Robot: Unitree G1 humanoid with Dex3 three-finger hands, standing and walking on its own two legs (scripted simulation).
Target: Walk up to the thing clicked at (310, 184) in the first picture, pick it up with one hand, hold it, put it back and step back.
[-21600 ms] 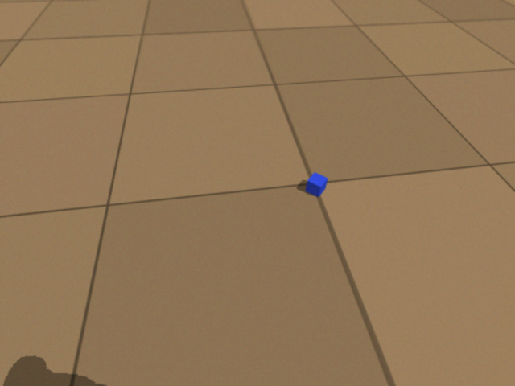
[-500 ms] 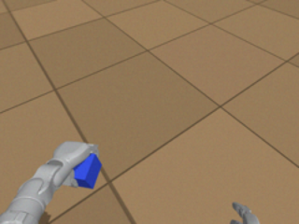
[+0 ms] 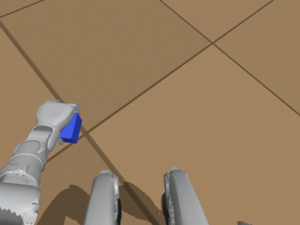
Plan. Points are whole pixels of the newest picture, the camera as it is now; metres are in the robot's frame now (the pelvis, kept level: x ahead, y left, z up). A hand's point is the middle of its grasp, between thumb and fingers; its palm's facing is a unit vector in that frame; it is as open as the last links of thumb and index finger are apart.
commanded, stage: crouch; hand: left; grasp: from above
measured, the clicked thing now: (64, 127) +0.42 +0.24 -0.14
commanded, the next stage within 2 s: lower in 1.30 s
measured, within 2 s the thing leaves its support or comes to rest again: neither
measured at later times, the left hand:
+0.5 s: hand (73, 137) +0.43 +0.26 -0.29, palm faces -0.44 +0.07 -0.90, open 10.8 cm
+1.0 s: hand (76, 138) +0.45 +0.26 -0.35, palm faces -0.48 +0.05 -0.88, open 10.8 cm
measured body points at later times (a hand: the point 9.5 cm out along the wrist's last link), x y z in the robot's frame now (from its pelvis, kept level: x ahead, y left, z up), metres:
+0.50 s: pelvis -0.01 +0.00 -0.14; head +0.22 +0.04 +0.25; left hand +0.45 +0.25 -0.24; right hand +0.08 -0.28 -0.26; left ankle +0.08 +0.12 -0.53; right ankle +0.08 -0.15 -0.53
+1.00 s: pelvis -0.01 +0.00 -0.20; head +0.22 +0.05 +0.19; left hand +0.47 +0.26 -0.30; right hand +0.03 -0.29 -0.31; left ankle +0.08 +0.12 -0.53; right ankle +0.08 -0.15 -0.53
